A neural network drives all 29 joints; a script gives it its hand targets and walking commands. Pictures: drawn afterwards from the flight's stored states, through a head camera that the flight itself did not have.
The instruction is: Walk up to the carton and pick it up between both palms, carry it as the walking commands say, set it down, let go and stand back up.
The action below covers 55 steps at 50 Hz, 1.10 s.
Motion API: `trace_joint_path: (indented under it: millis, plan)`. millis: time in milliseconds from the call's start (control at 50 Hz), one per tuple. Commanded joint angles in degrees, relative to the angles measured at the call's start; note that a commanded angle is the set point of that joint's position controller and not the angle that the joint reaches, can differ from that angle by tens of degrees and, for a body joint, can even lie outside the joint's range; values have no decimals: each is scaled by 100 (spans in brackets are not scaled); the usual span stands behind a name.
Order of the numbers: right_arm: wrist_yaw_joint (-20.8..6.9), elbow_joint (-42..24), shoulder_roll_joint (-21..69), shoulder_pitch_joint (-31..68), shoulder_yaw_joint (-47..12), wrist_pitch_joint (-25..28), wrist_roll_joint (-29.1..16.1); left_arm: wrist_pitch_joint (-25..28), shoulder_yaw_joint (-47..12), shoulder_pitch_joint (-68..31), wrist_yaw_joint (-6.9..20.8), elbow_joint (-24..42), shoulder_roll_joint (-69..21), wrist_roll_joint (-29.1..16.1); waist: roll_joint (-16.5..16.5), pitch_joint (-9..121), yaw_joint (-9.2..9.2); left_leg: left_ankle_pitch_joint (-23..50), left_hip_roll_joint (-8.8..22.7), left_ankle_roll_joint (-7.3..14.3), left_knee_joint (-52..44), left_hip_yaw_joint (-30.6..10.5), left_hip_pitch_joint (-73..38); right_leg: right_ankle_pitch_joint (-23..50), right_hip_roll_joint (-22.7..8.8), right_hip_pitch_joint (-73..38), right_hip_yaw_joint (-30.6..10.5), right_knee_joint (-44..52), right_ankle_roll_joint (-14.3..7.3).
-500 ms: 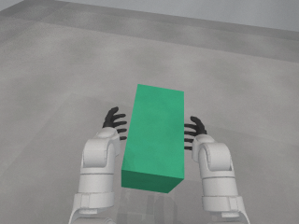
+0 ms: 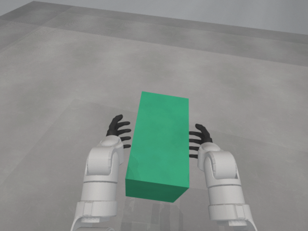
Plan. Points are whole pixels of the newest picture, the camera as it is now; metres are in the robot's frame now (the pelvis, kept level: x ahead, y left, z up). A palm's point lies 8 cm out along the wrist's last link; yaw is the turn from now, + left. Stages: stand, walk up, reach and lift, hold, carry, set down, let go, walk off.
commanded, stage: carry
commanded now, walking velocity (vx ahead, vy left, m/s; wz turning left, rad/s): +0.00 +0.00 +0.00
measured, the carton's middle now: (157, 146) +0.36 +0.01 -0.03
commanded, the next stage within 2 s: none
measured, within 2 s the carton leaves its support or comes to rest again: neither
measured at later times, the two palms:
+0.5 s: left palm (148, 143) +0.30 +0.03 +0.09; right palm (247, 155) +0.27 -0.21 +0.08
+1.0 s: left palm (274, 174) +0.23 -0.26 +0.06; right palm out of the picture +0.09 -0.46 +0.06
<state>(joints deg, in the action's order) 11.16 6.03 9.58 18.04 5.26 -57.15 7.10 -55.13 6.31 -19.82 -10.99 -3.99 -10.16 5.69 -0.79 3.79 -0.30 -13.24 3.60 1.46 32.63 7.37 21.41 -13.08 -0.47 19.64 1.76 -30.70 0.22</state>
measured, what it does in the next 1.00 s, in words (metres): steps to the right, turning right: right foot, then left foot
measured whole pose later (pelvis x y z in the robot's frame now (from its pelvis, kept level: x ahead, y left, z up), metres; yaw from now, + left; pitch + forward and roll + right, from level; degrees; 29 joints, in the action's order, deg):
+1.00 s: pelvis -0.09 -0.20 -0.02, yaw -33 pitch +2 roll -1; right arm 15.6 -16.8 9.4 17.3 2.6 -68.7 -0.3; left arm -67.2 2.9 -18.5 -13.6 15.4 -9.8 5.7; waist 0.6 -4.6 1.3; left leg -21.2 8.9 -1.1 43.0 8.7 22.1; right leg -21.4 6.6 37.8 3.8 -65.5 -2.2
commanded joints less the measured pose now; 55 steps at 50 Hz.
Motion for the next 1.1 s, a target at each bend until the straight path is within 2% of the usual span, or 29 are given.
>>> trace_joint_path:
  millis: [0, 40, 60, 80, 160, 200, 240, 280, 340, 460, 540, 560, 580, 600, 620, 660, 680, 720, 780, 820, 880, 900, 920, 940, 960, 980, 1000, 1020, 1080]
  plan:
    - [-1221, -1148, 5110, 2821, -2365, 698, -1340, 324, -2381, -1372, 1218, -124, -5506, -974, -38, 2395, 29, 680, 680, 148, -572, -568, -1412, 1263, -527, -230, -391, 100, -313]
    - [-1196, -1945, 5416, 3181, -2677, 767, -1674, 403, -2756, -1818, 1198, 768, -5813, -1340, -2, 2402, 40, 811, 646, 104, -453, -485, -1468, 1411, -555, -232, -414, 112, -322]
    - [-1232, -1379, 5297, 2932, -2544, 745, -1457, 374, -2578, -1529, 1222, 162, -5680, -1085, 49, 2467, 38, 938, 663, 134, -450, -514, -1514, 1490, -531, -255, -382, 51, -329]
    - [-1188, -1786, 5406, 2983, -2638, 728, -1668, 365, -2682, -1623, 1169, 658, -5729, -1267, 12, 2428, 37, 833, 668, 101, -477, -516, -1546, 1352, -553, -214, -422, 110, -348]
    - [-1254, -1145, 5231, 2786, -2445, 789, -1380, 434, -2553, -1516, 1231, 85, -5586, -1031, -66, 2539, 46, 812, 635, 103, -454, -514, -1560, 1437, -568, -299, -416, 98, -342]
    - [-1152, -2534, 5404, 3213, -2875, 670, -1737, 323, -3011, -1999, 1121, 1467, -5955, -1453, -171, 2474, 80, 1678, 1329, 40, -397, -720, -1929, 1385, -395, 354, -129, -606, -75]
    - [-981, -2861, 5411, 3148, -2848, 464, -1779, 73, -3127, -2152, 1011, 1814, -6026, -1582, -854, 2253, 174, 2633, 2233, 540, -675, -1290, -2389, -959, 56, 1522, 200, -1955, 76]
    - [-841, -2963, 5468, 2557, -2881, 178, -1795, -169, -3200, -1906, 942, 2103, -5949, -1698, -721, 2212, 164, 2053, 2884, 955, -900, -1502, -1968, -1688, -426, 1921, -267, -3581, 96]
    - [-708, -3410, 5488, 2287, -2923, -107, -1829, -467, -3365, -1593, 919, 2455, -6000, -1966, -328, 2128, 88, 2421, 2660, 610, -805, -893, -2283, -1324, -630, 2296, -321, -3706, 239]
    - [-547, -3645, 5633, 1760, -2821, -530, -1798, -933, -3607, -1360, 809, 2860, -6163, -2186, -1330, 2153, 140, 3525, 2656, 5, -272, -160, -2411, -1322, -551, 1764, 203, -2127, 359]
    - [-537, -3633, 5744, 1612, -2863, -723, -1889, -1108, -3581, -1484, 815, 3050, -6207, -2270, -1950, 2242, 134, 3053, 2521, -537, 213, 386, -1511, -651, -351, 437, 484, -553, 160]
    - [-538, -3654, 5765, 1731, -2935, -759, -1941, -1112, -3464, -1319, 803, 2905, -6279, -2220, -1325, 2374, -10, 2273, 2222, -749, 1072, 686, -917, 36, -307, -358, 281, 112, 32]
    - [-549, -3745, 5747, 1829, -3017, -778, -1967, -1096, -3326, -1065, 826, 2749, -6319, -2196, 201, 2270, -41, -962, 1548, -933, 2155, 609, 343, 1067, -408, -1300, -391, 546, -209]
    - [-545, -3625, 5755, 1928, -3119, -849, -2090, -1084, -3101, -998, 806, 2703, -6105, -2131, 2100, 2308, 31, -2981, 757, -1134, 3566, 470, 2019, 4027, -1388, -2223, -2039, 443, -557]
    - [-607, -3829, 5837, 2144, -3416, -886, -2277, -1061, -3075, -963, 793, 2853, -6068, -2100, 2411, 2179, 12, -3422, 384, -1017, 4296, -338, 2263, 4430, -1512, -1774, -2604, 356, -839]
    - [-677, -3732, 6114, 2374, -3486, -846, -2449, -992, -3041, -1165, 836, 3054, -6132, -2083, 1500, 2309, 28, -2382, 558, -912, 4900, -584, 2567, 4573, -1022, -2287, -1383, -233, -758]
    - [-726, -3992, 6144, 2699, -3666, -821, -2682, -955, -2859, -1078, 819, 2964, -6118, -1929, 1612, 2501, 20, -2012, 628, -923, 4541, -664, 2340, 4028, -890, -2245, -1151, -360, -811]
    - [-770, -4509, 6227, 3181, -3926, -734, -3051, -812, -2619, -1034, 765, 3230, -6095, -1790, 1519, 2701, -31, -1729, 437, -947, 4118, -645, 1954, 3432, -678, -2204, -1289, -262, -794]
    - [-815, -4047, 6060, 2546, -3781, -794, -3011, -802, -2613, -917, 629, 3273, -5807, -1487, 751, 2669, 3, -1746, 243, -755, 2885, -839, 962, 2532, -832, -1309, -1934, 56, -1034]
    - [-835, -3771, 6119, 2255, -3709, -808, -2954, -805, -2744, -1034, 584, 3353, -5762, -1469, 741, 2738, 27, -1594, 115, -630, 2036, -838, 88, 3170, -741, -807, -2107, 57, -873]
    - [-840, -3564, 6113, 1753, -3451, -768, -2740, -803, -2953, -1270, 587, 3546, -5801, -1609, 545, 2802, 169, -900, 312, -249, -30, -576, -2310, 2643, -203, 737, -1627, 135, 112]
    - [-833, -3525, 6192, 1842, -3407, -740, -2695, -815, -3087, -1531, 593, 3682, -5863, -1721, -837, 2943, 264, -1, 1700, 203, -1172, -1427, -3630, 600, 113, 1735, -955, -1247, 336]
    - [-835, -3449, 5993, 1858, -3287, -760, -2548, -910, -3047, -1317, 621, 3346, -5827, -1665, -2795, 2830, 172, 2184, 4115, 1065, -1374, -3237, -3558, -2324, 509, 2874, -43, -4000, 526]
    - [-837, -3449, 5990, 1913, -3148, -759, -2488, -887, -3117, -1800, 635, 3550, -5638, -1743, -2146, 2412, 86, 2862, 4145, 1281, -1215, -2687, -2952, -1909, -365, 3191, -370, -5342, 319]
    - [-803, -3541, 5978, 1968, -3127, -756, -2337, -916, -3262, -1815, 687, 3420, -5768, -1861, -986, 2226, -2, 3061, 3751, 1027, -1087, -1999, -2480, -1489, -547, 2917, -530, -5747, 181]
    - [-776, -3741, 5957, 2177, -3182, -734, -2340, -933, -3353, -1832, 741, 3348, -5883, -2005, -398, 2093, -57, 3554, 3270, 653, -825, -1116, -2588, -1208, -642, 2850, -611, -5654, 155]
    - [-751, -3754, 5914, 2054, -3179, -726, -2247, -970, -3381, -1519, 795, 3107, -6040, -2052, -349, 2016, -114, 3612, 2915, 301, -558, -611, -2847, -1024, -583, 2862, -460, -4988, 173]
    - [-726, -3739, 5841, 1921, -3049, -724, -2143, -999, -3440, -1517, 821, 3052, -6121, -2103, -836, 1799, -94, 3611, 2600, 46, -376, -186, -2985, -980, -520, 2885, -132, -4156, 228]
    - [-570, -3472, 5804, 1471, -2758, -740, -1836, -1061, -3618, -1596, 841, 2948, -6205, -2332, -1563, 1943, 63, 4509, 2397, -350, -30, 401, -2931, -1233, -227, 2140, 560, -2393, 334]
